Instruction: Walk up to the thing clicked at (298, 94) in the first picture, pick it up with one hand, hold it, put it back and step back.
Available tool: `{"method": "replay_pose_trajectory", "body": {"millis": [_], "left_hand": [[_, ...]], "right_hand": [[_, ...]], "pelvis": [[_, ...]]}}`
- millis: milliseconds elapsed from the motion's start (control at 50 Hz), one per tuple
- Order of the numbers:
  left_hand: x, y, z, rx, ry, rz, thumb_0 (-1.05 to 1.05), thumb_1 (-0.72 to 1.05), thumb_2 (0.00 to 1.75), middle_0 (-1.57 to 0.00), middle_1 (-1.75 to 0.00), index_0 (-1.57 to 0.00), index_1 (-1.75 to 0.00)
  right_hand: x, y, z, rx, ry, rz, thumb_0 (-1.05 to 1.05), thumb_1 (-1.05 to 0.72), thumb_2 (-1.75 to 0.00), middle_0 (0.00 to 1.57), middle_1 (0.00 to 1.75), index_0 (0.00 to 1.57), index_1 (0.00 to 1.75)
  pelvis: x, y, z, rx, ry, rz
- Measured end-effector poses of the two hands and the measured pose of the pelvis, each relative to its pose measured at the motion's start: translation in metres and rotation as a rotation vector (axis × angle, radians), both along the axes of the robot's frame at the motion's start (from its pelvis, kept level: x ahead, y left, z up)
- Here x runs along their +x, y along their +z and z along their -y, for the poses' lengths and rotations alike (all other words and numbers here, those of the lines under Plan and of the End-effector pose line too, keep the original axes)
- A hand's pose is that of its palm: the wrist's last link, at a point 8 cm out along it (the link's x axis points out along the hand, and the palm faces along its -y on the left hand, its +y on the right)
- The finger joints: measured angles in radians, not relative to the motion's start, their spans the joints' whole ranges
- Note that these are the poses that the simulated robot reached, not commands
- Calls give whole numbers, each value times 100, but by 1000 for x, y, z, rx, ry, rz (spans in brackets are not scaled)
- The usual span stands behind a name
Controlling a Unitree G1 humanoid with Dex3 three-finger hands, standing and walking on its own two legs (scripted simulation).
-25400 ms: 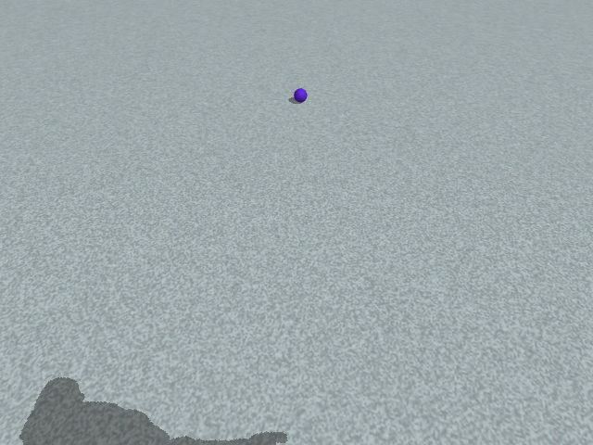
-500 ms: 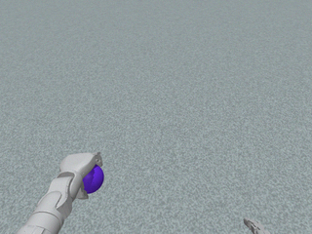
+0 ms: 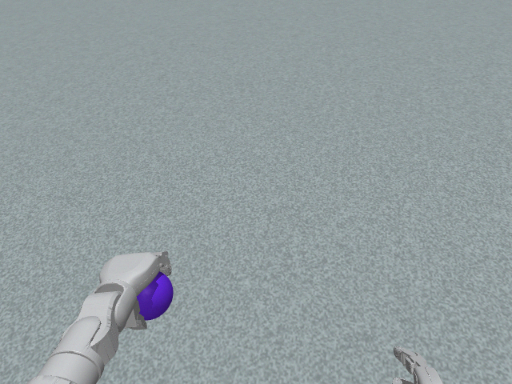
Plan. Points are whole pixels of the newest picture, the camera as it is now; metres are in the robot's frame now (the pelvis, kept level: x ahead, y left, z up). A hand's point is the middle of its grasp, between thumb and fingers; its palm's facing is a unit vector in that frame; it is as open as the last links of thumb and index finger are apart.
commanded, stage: hold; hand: left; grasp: from above
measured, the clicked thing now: (148, 294) +0.30 +0.22 -0.06
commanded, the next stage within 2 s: crouch in 0.34 s
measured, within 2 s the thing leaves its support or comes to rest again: neither
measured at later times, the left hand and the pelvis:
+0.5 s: hand (137, 293) +0.29 +0.22 -0.03, palm faces -0.43 -0.06 -0.90, open 11.2 cm; pelvis +0.01 +0.00 +0.00, yaw +0 degrees
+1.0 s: hand (155, 317) +0.31 +0.24 -0.18, palm faces -0.43 +0.02 -0.90, open 11.2 cm; pelvis -0.02 +0.00 -0.08, yaw +1 degrees
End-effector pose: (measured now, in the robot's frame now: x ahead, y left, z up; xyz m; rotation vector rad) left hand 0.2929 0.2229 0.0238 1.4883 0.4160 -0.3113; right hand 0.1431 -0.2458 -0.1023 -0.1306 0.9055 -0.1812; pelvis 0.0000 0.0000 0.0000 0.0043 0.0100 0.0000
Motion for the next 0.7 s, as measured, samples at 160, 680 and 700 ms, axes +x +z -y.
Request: {"method": "replay_pose_trajectory", "body": {"millis": [160,680,700], "left_hand": [[-1,-3,-1,1,-3,3,-1,-15,74,-56,-82,-48,-78],[1,-17,-4,11,6,9,0,-12,72,-53,-84,-45,-80],[0,-22,-5,14,8,7,0,-12,72,-53,-84,-45,-80]], "right_hand": [[-1,-1,1,-6,0,-13,1,-91,-90,20,30,20,30],[-1,-3,3,-8,-8,-39,1,-90,-90,20,30,20,30],[-2,-3,3,-11,-5,-44,1,-90,-90,20,30,20,30]], "pelvis": [[0,0,0,0,2,-1],[6,-1,0,-1,8,-19],[5,-2,0,-1,10,-24]]}}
